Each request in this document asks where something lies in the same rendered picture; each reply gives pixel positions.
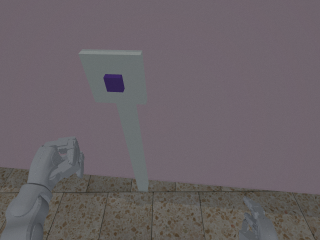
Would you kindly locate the panel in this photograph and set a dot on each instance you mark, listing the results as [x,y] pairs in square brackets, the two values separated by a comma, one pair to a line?
[130,64]

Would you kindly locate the right robot hand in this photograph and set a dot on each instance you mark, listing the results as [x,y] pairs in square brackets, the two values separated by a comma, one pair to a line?
[262,227]

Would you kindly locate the button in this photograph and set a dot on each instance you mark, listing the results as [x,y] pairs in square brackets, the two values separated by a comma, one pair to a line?
[114,82]

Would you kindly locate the left robot forearm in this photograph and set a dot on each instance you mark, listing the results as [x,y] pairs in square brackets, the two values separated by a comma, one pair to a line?
[26,213]

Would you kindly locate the left robot hand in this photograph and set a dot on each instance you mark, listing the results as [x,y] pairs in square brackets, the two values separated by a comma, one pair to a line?
[48,167]

